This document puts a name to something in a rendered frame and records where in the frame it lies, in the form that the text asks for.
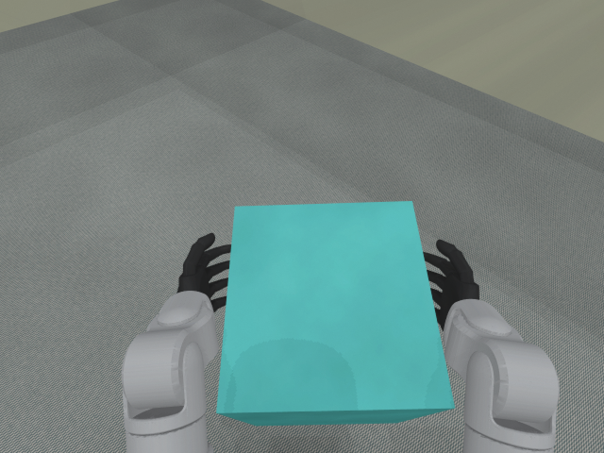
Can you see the left robot hand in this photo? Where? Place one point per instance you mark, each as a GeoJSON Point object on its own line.
{"type": "Point", "coordinates": [196, 275]}

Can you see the robot right forearm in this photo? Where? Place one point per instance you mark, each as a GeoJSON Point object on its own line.
{"type": "Point", "coordinates": [512, 388]}

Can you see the robot left forearm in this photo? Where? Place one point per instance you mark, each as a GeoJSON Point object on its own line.
{"type": "Point", "coordinates": [163, 380]}

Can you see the carton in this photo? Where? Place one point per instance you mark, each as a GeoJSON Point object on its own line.
{"type": "Point", "coordinates": [330, 318]}

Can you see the right robot hand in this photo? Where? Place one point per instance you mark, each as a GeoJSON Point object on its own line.
{"type": "Point", "coordinates": [458, 283]}

